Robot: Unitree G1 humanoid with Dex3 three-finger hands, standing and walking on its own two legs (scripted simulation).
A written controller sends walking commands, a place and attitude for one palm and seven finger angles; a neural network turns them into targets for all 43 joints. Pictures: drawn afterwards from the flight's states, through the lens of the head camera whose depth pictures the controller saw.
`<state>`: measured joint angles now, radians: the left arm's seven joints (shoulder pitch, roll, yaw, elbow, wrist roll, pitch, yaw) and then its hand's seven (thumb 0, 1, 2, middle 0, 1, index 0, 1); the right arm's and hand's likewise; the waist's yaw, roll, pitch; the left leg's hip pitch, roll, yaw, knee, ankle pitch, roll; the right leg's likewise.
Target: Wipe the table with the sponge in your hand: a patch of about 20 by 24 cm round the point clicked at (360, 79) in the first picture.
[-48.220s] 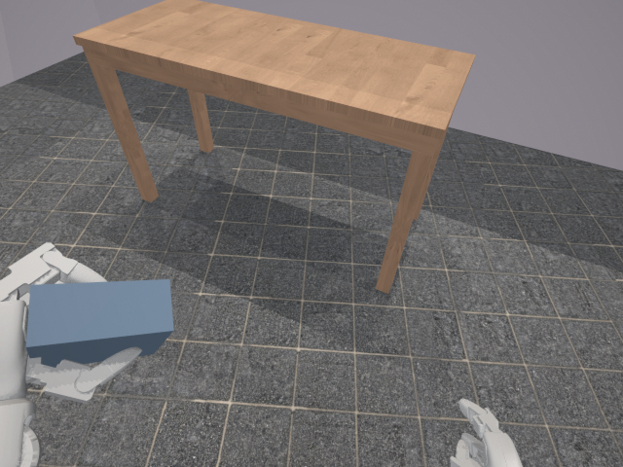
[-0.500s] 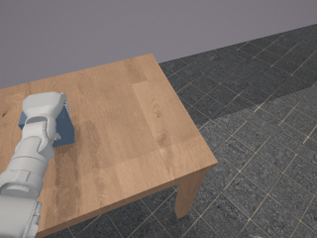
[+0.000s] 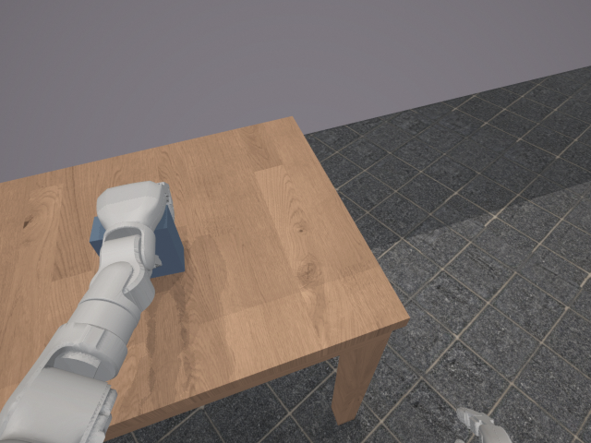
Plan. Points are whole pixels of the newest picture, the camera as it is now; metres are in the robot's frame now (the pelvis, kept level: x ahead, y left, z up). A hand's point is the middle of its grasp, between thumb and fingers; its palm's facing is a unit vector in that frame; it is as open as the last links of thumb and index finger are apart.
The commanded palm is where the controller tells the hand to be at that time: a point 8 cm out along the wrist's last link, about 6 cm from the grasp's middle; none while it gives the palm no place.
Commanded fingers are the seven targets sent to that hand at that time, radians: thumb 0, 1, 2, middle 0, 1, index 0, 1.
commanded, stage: wipe back along the middle lane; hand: left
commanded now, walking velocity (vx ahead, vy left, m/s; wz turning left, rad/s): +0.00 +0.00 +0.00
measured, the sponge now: (145, 252) +0.38 +0.28 +0.02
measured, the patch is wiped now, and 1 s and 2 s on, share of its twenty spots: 0.50 0.55 0.55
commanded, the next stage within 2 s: slide across to the third lane in 1.76 s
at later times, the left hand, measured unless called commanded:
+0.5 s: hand (164, 244) +0.37 +0.23 +0.06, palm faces -0.01 -0.04 -1.00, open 9.5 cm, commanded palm +0.33 +0.22 +0.09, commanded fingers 0.00 0.10 1.30 -1.20 -1.60 -1.20 -1.60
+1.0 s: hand (160, 275) +0.32 +0.22 +0.05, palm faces +0.02 -0.05 -1.00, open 9.5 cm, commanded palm +0.27 +0.21 +0.08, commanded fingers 0.00 0.10 1.30 -1.20 -1.60 -1.20 -1.60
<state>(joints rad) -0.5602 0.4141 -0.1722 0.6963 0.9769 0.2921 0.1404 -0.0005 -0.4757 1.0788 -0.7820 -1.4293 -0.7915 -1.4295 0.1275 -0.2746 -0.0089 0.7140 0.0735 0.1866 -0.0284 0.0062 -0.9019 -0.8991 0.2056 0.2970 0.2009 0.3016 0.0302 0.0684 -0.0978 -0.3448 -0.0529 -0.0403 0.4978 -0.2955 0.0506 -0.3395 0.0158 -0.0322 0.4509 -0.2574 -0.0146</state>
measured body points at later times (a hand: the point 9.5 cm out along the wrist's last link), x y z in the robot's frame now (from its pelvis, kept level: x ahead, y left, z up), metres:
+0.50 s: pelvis +0.00 -0.01 +0.00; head +0.01 -0.04 +0.45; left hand +0.36 +0.23 +0.11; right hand +0.15 -0.26 -0.12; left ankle -0.04 +0.09 -0.74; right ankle -0.03 -0.12 -0.74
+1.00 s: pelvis -0.02 +0.00 +0.00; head -0.02 -0.03 +0.45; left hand +0.31 +0.22 +0.11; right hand +0.18 -0.23 -0.10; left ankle -0.04 +0.09 -0.74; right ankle -0.03 -0.12 -0.74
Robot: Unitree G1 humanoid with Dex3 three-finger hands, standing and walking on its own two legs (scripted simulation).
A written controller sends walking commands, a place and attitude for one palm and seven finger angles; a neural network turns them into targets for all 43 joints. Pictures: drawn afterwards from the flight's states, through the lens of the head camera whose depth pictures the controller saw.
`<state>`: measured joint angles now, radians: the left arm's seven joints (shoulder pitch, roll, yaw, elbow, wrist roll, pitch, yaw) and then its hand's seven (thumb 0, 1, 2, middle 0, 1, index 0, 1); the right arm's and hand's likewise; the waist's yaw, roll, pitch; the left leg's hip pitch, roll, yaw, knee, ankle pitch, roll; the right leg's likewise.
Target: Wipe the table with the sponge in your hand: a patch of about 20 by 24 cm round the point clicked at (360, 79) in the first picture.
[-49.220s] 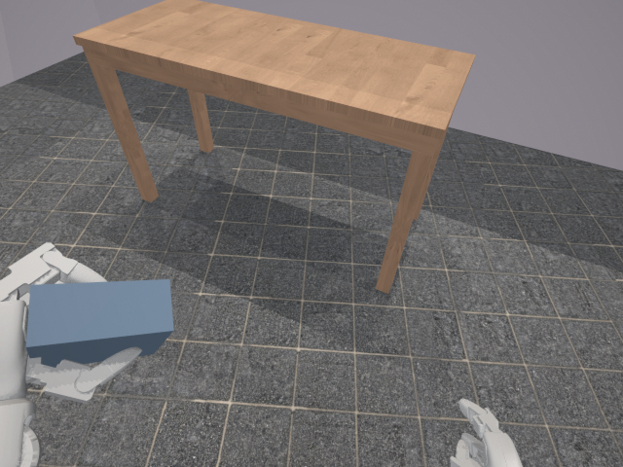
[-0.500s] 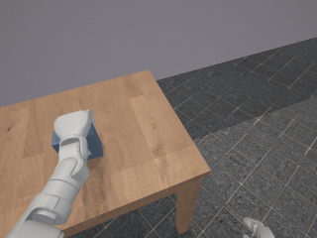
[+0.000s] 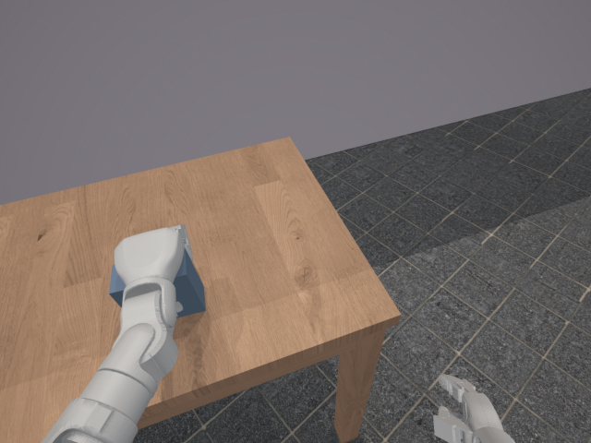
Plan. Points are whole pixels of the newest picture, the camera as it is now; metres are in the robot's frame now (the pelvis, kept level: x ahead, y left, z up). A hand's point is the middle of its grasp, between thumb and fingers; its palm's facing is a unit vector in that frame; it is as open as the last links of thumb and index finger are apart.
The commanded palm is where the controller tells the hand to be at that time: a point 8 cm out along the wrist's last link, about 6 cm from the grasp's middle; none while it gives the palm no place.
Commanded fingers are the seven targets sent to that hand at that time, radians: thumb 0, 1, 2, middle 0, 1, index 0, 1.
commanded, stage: wipe back along the middle lane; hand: left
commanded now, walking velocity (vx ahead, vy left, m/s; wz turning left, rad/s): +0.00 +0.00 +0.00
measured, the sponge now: (165, 294) +0.32 +0.25 +0.01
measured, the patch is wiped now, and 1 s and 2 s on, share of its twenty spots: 0.55 0.55 0.60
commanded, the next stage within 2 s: slide across to the third lane in 0.76 s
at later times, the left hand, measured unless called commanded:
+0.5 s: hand (176, 296) +0.29 +0.20 +0.06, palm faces +0.06 -0.09 -0.99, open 9.5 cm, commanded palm +0.24 +0.19 +0.08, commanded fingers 0.00 0.10 1.30 -1.20 -1.60 -1.20 -1.60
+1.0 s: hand (186, 323) +0.25 +0.18 +0.06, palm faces +0.06 -0.11 -0.99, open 9.5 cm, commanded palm +0.22 +0.16 +0.10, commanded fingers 0.00 0.10 1.30 -1.20 -1.60 -1.20 -1.60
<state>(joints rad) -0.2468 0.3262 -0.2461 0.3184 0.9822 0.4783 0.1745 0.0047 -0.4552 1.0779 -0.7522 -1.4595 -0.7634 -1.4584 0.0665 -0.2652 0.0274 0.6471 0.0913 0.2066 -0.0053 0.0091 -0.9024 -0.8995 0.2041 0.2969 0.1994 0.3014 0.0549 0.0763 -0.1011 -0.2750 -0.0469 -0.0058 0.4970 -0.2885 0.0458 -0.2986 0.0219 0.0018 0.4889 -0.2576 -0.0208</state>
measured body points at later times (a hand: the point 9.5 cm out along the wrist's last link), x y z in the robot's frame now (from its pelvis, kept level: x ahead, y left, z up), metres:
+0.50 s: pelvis +0.01 +0.00 +0.00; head -0.01 -0.04 +0.45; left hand +0.28 +0.20 +0.11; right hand +0.24 -0.21 -0.09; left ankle -0.02 +0.09 -0.74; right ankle -0.01 -0.11 -0.74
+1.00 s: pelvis +0.00 -0.02 +0.00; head -0.03 -0.07 +0.44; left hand +0.25 +0.18 +0.11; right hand +0.23 -0.23 -0.09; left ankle -0.02 +0.09 -0.74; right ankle -0.01 -0.11 -0.74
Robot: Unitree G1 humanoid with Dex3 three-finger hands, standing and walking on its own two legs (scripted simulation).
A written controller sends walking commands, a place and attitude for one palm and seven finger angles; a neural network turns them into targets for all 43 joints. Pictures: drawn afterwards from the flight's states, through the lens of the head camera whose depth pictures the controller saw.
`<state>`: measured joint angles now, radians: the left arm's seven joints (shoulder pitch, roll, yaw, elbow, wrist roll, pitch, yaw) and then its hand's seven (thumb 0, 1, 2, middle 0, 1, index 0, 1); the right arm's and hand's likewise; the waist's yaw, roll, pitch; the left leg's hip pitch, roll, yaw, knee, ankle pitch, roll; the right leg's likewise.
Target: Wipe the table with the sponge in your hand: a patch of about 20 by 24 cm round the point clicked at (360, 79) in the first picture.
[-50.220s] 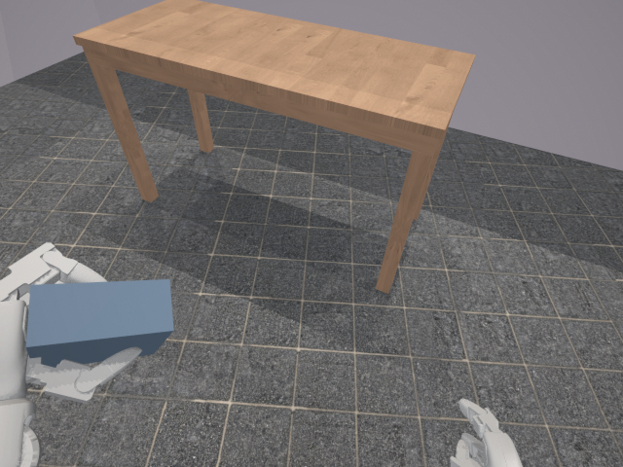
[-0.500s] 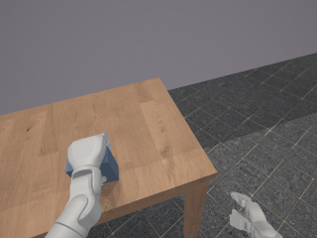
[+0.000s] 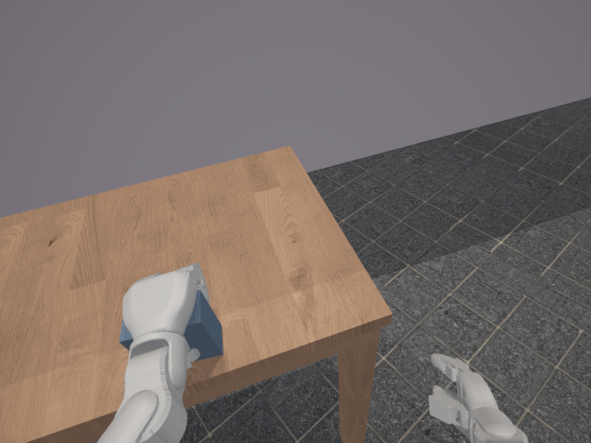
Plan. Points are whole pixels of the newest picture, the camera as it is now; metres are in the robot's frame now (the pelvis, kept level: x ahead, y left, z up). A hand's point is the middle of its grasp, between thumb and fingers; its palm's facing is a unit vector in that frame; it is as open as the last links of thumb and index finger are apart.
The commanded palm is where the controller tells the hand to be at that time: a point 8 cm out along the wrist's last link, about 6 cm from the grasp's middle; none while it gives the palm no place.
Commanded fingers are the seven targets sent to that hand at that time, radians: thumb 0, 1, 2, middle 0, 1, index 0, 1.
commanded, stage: slide across to the third lane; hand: left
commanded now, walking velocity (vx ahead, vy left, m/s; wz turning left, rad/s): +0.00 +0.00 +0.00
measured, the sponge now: (180, 337) +0.25 +0.21 +0.02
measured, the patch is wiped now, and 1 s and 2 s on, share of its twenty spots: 0.55 0.60 0.80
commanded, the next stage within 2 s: wipe forward along the third lane in 0.52 s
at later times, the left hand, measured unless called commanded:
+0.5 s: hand (221, 307) +0.28 +0.15 +0.06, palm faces +0.05 -0.11 -0.99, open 9.5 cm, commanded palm +0.24 +0.13 +0.10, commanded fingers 0.00 0.10 1.30 -1.20 -1.60 -1.20 -1.60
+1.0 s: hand (236, 282) +0.32 +0.14 +0.06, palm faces +0.03 -0.07 -1.00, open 9.5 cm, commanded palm +0.29 +0.15 +0.09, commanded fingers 0.00 0.10 1.30 -1.20 -1.60 -1.20 -1.60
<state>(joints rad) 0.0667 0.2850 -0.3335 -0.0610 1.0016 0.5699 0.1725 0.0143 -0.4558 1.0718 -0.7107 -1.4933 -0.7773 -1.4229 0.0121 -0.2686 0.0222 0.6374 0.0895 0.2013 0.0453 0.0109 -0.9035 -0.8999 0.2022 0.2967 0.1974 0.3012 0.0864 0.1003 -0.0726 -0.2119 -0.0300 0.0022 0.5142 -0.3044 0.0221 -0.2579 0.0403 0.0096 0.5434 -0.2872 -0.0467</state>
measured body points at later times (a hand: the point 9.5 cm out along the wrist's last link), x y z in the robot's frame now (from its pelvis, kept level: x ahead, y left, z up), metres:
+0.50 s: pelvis -0.01 -0.01 +0.00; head -0.04 -0.06 +0.45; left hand +0.27 +0.15 +0.11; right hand +0.23 -0.21 -0.09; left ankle -0.02 +0.11 -0.73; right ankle +0.00 -0.09 -0.73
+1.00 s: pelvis -0.02 -0.02 +0.00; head -0.04 -0.06 +0.45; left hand +0.32 +0.14 +0.11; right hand +0.21 -0.24 -0.10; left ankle -0.02 +0.11 -0.73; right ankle +0.00 -0.09 -0.73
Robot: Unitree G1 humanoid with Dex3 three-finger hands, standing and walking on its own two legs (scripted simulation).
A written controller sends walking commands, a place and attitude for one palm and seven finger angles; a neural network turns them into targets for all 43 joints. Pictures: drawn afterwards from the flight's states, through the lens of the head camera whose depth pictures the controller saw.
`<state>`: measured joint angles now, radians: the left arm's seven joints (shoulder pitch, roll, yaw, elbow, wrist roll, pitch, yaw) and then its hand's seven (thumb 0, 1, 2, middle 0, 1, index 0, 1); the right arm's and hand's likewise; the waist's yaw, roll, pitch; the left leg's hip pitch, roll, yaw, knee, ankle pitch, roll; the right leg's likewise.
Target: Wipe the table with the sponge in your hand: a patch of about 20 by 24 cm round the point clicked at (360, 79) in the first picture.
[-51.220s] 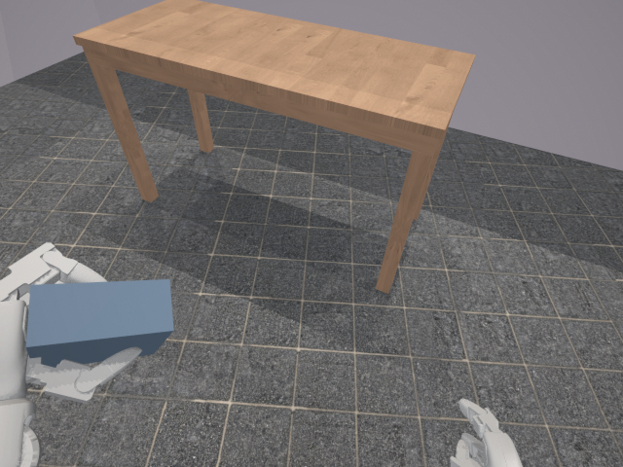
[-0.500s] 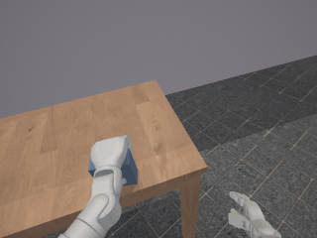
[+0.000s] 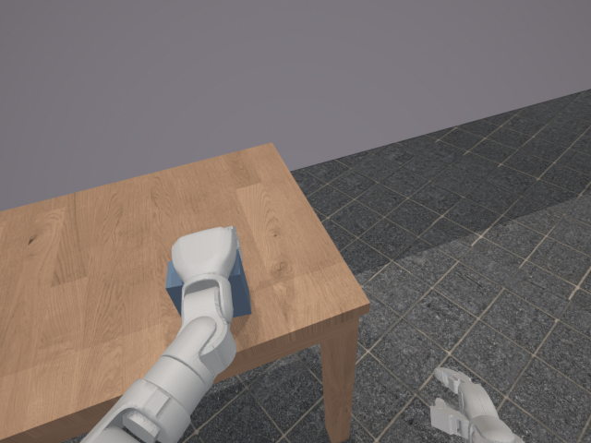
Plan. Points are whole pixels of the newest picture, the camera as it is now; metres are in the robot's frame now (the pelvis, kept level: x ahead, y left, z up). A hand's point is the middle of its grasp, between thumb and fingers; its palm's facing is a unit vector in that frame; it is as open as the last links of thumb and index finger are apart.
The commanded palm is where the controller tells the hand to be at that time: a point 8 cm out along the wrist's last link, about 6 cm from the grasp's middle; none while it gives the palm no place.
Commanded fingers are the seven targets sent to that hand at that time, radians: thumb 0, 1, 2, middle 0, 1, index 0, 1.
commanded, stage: wipe forward along the third lane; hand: left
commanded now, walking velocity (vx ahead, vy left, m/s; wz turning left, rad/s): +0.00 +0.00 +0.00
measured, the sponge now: (214, 295) +0.33 +0.17 +0.02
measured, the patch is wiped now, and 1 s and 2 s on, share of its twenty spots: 0.60 0.80 0.90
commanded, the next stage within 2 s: wipe back along the third lane in 1.24 s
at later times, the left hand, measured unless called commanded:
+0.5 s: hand (212, 254) +0.38 +0.18 +0.06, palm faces -0.02 -0.05 -1.00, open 9.5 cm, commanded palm +0.36 +0.19 +0.09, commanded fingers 0.00 0.10 1.30 -1.20 -1.60 -1.20 -1.60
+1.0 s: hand (202, 231) +0.43 +0.21 +0.06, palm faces -0.06 -0.04 -1.00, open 9.5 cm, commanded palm +0.41 +0.22 +0.09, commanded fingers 0.00 0.10 1.30 -1.20 -1.60 -1.20 -1.60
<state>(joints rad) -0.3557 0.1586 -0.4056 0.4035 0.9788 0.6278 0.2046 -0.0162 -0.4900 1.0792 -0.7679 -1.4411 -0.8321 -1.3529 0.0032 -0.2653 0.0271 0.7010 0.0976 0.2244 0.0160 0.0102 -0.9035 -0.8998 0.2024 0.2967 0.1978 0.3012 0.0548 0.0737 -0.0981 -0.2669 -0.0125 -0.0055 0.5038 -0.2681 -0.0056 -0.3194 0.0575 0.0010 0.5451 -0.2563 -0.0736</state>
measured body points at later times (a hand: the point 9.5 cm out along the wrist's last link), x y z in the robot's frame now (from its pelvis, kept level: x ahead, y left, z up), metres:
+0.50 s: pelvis +0.00 +0.00 +0.00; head +0.00 -0.03 +0.45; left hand +0.38 +0.18 +0.11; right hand +0.19 -0.23 -0.12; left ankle +0.00 +0.13 -0.73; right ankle +0.02 -0.07 -0.73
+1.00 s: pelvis +0.02 +0.02 +0.00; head +0.04 +0.00 +0.45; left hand +0.43 +0.21 +0.11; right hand +0.16 -0.23 -0.13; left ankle +0.00 +0.13 -0.73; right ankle +0.02 -0.07 -0.73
